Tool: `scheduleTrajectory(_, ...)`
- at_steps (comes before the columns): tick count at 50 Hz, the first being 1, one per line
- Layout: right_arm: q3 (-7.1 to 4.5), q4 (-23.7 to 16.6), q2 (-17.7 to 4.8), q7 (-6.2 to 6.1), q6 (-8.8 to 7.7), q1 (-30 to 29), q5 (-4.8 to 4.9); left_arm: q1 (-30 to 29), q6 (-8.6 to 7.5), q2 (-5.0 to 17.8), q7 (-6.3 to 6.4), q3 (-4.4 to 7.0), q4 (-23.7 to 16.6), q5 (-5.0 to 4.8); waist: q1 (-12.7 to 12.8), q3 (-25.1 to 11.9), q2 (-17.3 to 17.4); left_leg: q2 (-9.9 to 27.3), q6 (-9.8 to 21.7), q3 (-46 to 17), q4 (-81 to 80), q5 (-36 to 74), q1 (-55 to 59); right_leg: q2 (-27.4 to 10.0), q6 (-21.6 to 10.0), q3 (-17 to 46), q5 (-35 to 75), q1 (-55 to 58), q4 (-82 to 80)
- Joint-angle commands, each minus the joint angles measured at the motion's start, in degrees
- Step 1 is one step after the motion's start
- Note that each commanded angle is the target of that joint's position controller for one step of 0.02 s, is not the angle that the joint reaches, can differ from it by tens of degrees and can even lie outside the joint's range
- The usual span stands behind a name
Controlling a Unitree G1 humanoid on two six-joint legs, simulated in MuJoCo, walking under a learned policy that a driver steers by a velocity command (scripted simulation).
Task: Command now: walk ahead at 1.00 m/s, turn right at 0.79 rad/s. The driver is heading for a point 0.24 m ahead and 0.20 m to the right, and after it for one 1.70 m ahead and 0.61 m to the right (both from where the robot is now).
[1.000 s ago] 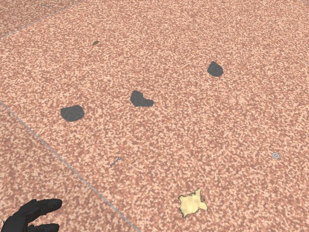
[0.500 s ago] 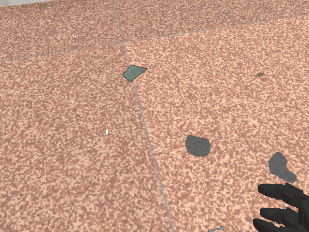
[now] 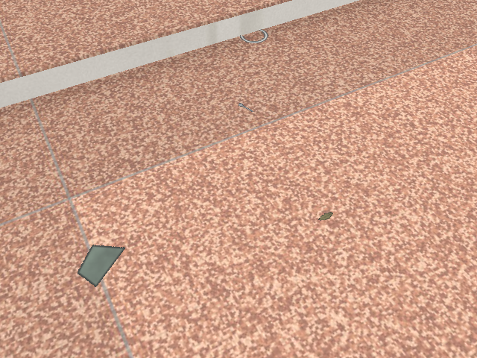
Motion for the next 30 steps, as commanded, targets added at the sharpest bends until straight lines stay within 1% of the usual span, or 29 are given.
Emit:
scheduleTrajectory(1,2.42,-14.1,3.3,3.1,-5.09,-5.0,3.03,24.2,0.49,10.7,1.15,3.14,3.4,3.66,3.6,-15.1,-21.6,-4.3,0.9,-18.2,59.5,-10.9,-58.9,-12.9,-17.4,43.9,-18.7,54.1,-7.6)
scheduleTrajectory(2,1.82,-15.1,-3.8,3.68,-6.73,-10.3,3.38,22.7,-0.1,7.6,1.23,3.23,0.7,3.16,7.2,-14.4,-7.3,-1.9,5.1,-21.6,52.7,-2.5,-59.3,-15.4,-15.8,53.6,-32.0,51.1,-21.8)
scheduleTrajectory(3,1.1,-16.5,-5.5,3.64,-7.2,-14.2,3.8,19.5,-1.12,6.7,0.93,2.9,0.2,2.95,3.7,-7.1,4.2,0.5,6.8,-21.5,43.7,3.4,-57.9,-15.2,-12.7,53.4,-34.3,41.6,-26.5)
scheduleTrajectory(4,1.27,-15.9,-4.7,3.21,-6.96,-13.3,2.68,14.4,-2.01,7.2,0.6,3.05,-1.3,2.69,-0.6,-2.8,10.1,2.5,6.0,-22.0,37.6,6.8,-54.1,-14.1,-12.5,51.8,-30.8,31.7,-27.1)
scheduleTrajectory(5,1.18,-15.4,-4.7,2.68,-6.32,-12.6,1.37,10.7,-2.52,7.8,0.81,3.23,-2.5,2.65,-2.7,-0.6,10.6,3.7,4.2,-22.9,33.9,8.1,-50.7,-11.4,-12.9,48.9,-24.8,24.8,-27.1)
scheduleTrajectory(6,0.55,-14.9,-6.4,2.12,-5.57,-12.0,1.11,8.3,-2.61,7.9,1.2,3.21,-3.5,2.62,-4.1,1.5,9.5,4.6,2.3,-22.8,30.7,8.4,-48.1,-9.0,-12.4,44.0,-13.1,20.2,-27.4)
scheduleTrajectory(7,0.16,-15.0,-7.6,1.48,-4.93,-12.4,0.84,7.0,-2.57,7.8,1.6,3.16,-3.7,2.16,-5.0,2.5,8.8,5.4,0.4,-21.8,26.0,8.2,-46.0,-7.3,-11.7,38.9,0.0,16.5,-26.5)
scheduleTrajectory(8,0.13,-16.3,-8.0,1.1,-4.54,-14.8,0.13,6.7,-2.52,7.2,2.27,2.97,-3.5,1.47,-4.7,3.7,8.6,5.7,-1.1,-19.9,18.0,8.2,-43.1,-5.3,-10.2,33.2,11.8,11.9,-25.3)
scheduleTrajectory(9,0.56,-18.2,-6.6,0.88,-4.44,-19.0,-0.89,6.8,-2.1,7.0,3.17,2.89,-3.1,1.02,-3.3,4.8,7.6,4.0,-2.6,-16.7,10.4,11.9,-40.2,-2.2,-8.4,28.1,22.0,7.4,-23.6)
scheduleTrajectory(10,1.36,-19.5,-3.6,0.98,-4.2,-22.5,-1.43,7.5,-1.09,7.4,4.06,3.21,-2.1,0.69,-1.8,4.0,5.4,1.5,-3.2,-14.1,1.9,17.8,-35.6,1.6,-5.7,23.7,25.1,4.1,-21.1)
scheduleTrajectory(11,1.81,-20.1,-1.5,1.14,-3.87,-23.8,-1.32,9.7,0.17,8.1,4.72,3.76,-0.8,0.59,0.2,0.8,2.9,-1.7,-3.5,-12.6,-5.1,25.6,-29.9,4.0,-2.6,22.1,23.8,2.9,-19.0)
scheduleTrajectory(12,1.54,-20.3,-1.3,1.29,-3.52,-23.8,-0.28,12.4,1.3,8.7,5.18,4.19,0.4,0.61,1.8,-2.7,0.8,-4.5,-3.9,-12.1,-9.6,31.6,-25.4,4.7,-0.2,23.1,20.4,3.9,-17.2)
scheduleTrajectory(13,0.93,-20.5,-2.3,1.38,-3.24,-23.6,0.79,13.9,2.17,8.6,5.49,4.37,1.2,0.56,2.4,-4.5,-1.1,-6.0,-4.3,-12.9,-13.0,34.6,-22.4,4.8,1.3,25.2,15.9,5.4,-15.5)
scheduleTrajectory(14,0.21,-20.8,-3.5,1.29,-3.07,-23.8,1.69,14.0,2.72,8.0,5.73,4.35,1.4,0.41,2.3,-5.0,-2.5,-6.1,-4.4,-14.4,-16.2,35.1,-21.4,4.6,2.3,27.3,12.4,7.4,-13.2)
scheduleTrajectory(15,-0.5,-21.0,-4.8,1.06,-3.06,-24.0,2.2,13.1,2.98,7.1,5.96,4.31,1.2,0.18,1.7,-5.0,-3.6,-5.3,-4.0,-16.3,-19.1,35.6,-20.8,4.3,3.5,29.1,10.2,9.6,-9.8)
scheduleTrajectory(16,-1.27,-20.5,-6.0,0.81,-3.22,-21.9,2.16,11.1,3.06,6.6,6.19,4.35,0.4,0.08,-0.3,-6.6,-4.2,-4.2,-3.3,-17.5,-22.2,38.5,-17.9,4.6,5.3,29.3,10.6,12.0,-4.2)
scheduleTrajectory(17,-1.94,-18.5,-6.8,0.64,-3.44,-15.2,1.53,8.7,3.05,5.7,6.29,4.21,-0.8,0.4,-3.8,-11.0,-4.1,-1.9,-2.3,-17.5,-24.4,44.9,-10.6,6.0,8.0,27.0,12.0,13.4,5.3)
scheduleTrajectory(18,-1.95,-16.2,-7.7,0.56,-3.23,-5.5,0.62,9.6,3.23,1.6,6.02,2.92,-2.4,1.99,-6.3,-20.1,-0.2,9.5,2.0,-25.2,-18.0,53.6,3.3,7.0,9.9,22.9,-9.5,9.4,21.8)
scheduleTrajectory(19,-1.25,-17.2,-9.1,0.98,-2.53,-4.3,-1.66,20.2,3.31,-3.8,5.42,1.17,-3.3,3.11,-0.6,-27.7,16.2,25.9,10.7,-44.0,-11.8,81.6,15.3,10.9,11.6,20.5,-43.0,-2.3,40.1)
scheduleTrajectory(20,-2.16,-16.0,-11.0,1.42,-1.87,-6.8,-0.57,26.7,3.28,4.4,3.88,1.82,-4.4,0.85,2.5,-34.2,23.2,36.4,19.6,-60.0,-14.7,56.1,16.1,3.2,12.5,19.9,-34.1,-7.4,51.9)
scheduleTrajectory(21,-1.88,-18.9,-6.9,0.5,-1.01,-13.1,-0.54,19.5,4.31,8.7,3.94,2.98,-3.8,0.48,-0.1,-28.1,14.6,29.2,18.6,-52.6,-18.9,35.8,8.9,-1.3,14.0,16.8,-26.8,-9.2,52.3)
scheduleTrajectory(22,-0.68,-19.1,-3.7,-0.24,0.18,-16.2,-0.1,12.4,5.23,10.7,4.2,3.75,-5.2,0.66,-0.9,-19.2,8.3,23.9,15.1,-41.9,-21.3,27.1,-0.7,-2.7,14.5,13.3,-20.9,-10.3,49.2)
scheduleTrajectory(23,-0.19,-19.0,-3.5,-0.58,1.12,-17.7,0.01,9.5,6.12,10.8,4.7,4.14,-5.9,1.03,-0.5,-13.9,4.9,20.2,13.3,-36.2,-23.4,26.8,-9.3,-4.1,14.9,11.8,-18.5,-8.3,47.5)
scheduleTrajectory(24,-0.55,-17.7,-4.8,-0.62,1.67,-19.1,0.07,8.3,6.62,9.5,4.77,3.85,-7.2,0.98,0.8,-9.2,5.2,18.2,12.7,-31.6,-24.7,28.1,-16.0,-5.7,14.6,11.4,-18.0,-6.7,42.4)
scheduleTrajectory(25,-0.96,-16.2,-5.3,-0.52,1.63,-18.3,-0.14,7.3,6.75,7.3,4.8,3.3,-7.9,1.07,0.7,-6.6,5.9,16.4,12.4,-26.8,-26.2,32.2,-20.9,-6.4,14.2,9.8,-18.2,-4.3,37.9)
scheduleTrajectory(26,-1.35,-14.7,-5.9,-0.3,1.45,-17.5,-0.2,6.7,6.48,5.1,4.93,2.72,-8.5,1.17,0.6,-6.2,7.1,16.1,13.1,-23.9,-27.0,38.1,-21.6,-6.6,14.1,8.7,-18.8,-3.7,34.3)
scheduleTrajectory(27,-1.8,-13.5,-6.8,-0.14,1.32,-16.7,-0.28,6.1,6.14,4.0,5.01,2.33,-8.9,1.37,0.4,-7.4,7.7,17.3,14.2,-22.5,-27.3,43.3,-20.0,-7.3,14.2,8.3,-18.5,-3.8,31.5)
scheduleTrajectory(28,-2.25,-12.7,-7.7,-0.05,1.3,-16.2,-0.29,5.8,6.0,4.2,4.97,2.31,-9.0,1.53,0.2,-9.2,7.7,19.0,15.2,-21.9,-27.3,45.4,-18.1,-8.3,14.1,8.5,-16.9,-3.7,29.4)
scheduleTrajectory(30,-2.81,-11.9,-9.0,0.0,1.72,-17.3,0.12,4.8,6.26,5.7,4.64,2.64,-9.0,1.5,0.2,-11.4,6.9,20.9,15.7,-19.6,-28.2,41.8,-17.1,-9.7,13.6,8.7,-12.4,-1.7,25.0)
Keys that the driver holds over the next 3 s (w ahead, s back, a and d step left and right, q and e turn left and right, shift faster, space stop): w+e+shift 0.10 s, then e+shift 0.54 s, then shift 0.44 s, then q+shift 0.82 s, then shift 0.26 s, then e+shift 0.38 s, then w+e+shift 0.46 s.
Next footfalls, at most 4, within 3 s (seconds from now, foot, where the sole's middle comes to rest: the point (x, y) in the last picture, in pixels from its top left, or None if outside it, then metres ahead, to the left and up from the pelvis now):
0.36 left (230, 322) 0.58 0.06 -0.73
0.82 right None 0.40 -0.13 -0.73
1.14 left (235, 326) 0.57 0.04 -0.73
1.42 right None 0.39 -0.12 -0.73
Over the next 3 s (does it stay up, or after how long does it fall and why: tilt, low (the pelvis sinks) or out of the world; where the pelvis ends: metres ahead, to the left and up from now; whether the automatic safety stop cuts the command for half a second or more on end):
stays up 0.58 -0.04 0.04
